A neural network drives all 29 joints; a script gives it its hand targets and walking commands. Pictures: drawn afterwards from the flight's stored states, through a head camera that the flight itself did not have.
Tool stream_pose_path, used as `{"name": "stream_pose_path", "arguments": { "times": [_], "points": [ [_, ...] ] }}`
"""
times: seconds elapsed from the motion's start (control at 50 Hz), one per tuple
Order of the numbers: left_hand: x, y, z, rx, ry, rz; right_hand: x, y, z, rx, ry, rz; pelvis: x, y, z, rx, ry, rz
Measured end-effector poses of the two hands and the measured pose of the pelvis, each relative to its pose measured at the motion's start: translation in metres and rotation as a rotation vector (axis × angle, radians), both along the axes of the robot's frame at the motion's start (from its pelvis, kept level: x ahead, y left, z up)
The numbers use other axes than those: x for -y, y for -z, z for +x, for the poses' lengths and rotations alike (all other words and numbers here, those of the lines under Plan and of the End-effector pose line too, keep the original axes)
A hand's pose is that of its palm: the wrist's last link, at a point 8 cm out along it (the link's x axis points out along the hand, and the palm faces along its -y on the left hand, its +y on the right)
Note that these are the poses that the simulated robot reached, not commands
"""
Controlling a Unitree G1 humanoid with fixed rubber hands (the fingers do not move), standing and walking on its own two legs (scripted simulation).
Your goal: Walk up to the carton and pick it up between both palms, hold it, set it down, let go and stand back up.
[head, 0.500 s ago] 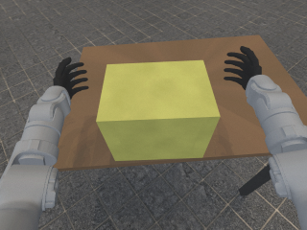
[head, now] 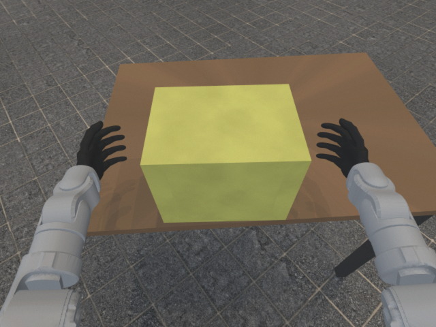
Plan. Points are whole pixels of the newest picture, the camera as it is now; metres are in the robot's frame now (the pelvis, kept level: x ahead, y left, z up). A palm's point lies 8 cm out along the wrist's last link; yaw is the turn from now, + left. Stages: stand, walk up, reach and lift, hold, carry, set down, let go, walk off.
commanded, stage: set down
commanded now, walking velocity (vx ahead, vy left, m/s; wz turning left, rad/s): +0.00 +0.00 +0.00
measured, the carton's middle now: (223, 156) +0.44 +0.03 +0.03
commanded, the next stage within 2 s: none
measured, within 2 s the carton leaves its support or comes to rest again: neither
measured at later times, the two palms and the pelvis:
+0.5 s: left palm (88, 205) +0.30 +0.26 +0.06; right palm (363, 204) +0.32 -0.22 +0.06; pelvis +0.02 +0.00 +0.00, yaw +0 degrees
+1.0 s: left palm (92, 251) +0.23 +0.24 +0.02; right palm (370, 261) +0.24 -0.23 +0.02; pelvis +0.02 +0.00 +0.00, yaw +0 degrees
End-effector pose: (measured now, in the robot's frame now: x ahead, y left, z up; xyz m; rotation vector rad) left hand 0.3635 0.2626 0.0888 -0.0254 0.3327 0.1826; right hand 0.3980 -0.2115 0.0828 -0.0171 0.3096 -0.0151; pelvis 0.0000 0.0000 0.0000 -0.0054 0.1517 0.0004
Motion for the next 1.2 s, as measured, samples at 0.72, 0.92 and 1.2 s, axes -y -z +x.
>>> {"name": "stream_pose_path", "arguments": {
  "times": [0.72, 0.92, 1.2],
  "points": [
    [0.011, 0.044, -0.096, 0.015, 0.001, 0.025, 0.012, 0.039, -0.110, 0.020, -0.021, -0.020, -0.004, 0.001, 0.018, 0.136, 0.001, 0.004],
    [0.016, 0.062, -0.122, 0.009, -0.006, 0.042, 0.015, 0.057, -0.145, 0.009, -0.017, -0.017, -0.003, 0.002, 0.016, 0.139, -0.002, 0.006],
    [0.021, 0.086, -0.141, -0.095, 0.004, 0.053, 0.009, 0.083, -0.170, -0.096, 0.003, -0.022, -0.001, 0.003, 0.018, 0.138, 0.006, 0.010]
  ]
}}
